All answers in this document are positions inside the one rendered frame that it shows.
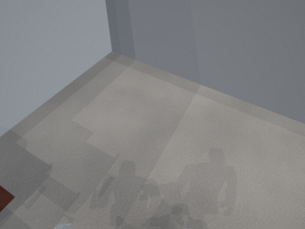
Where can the cabinet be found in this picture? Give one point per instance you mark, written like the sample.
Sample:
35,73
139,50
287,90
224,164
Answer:
5,198

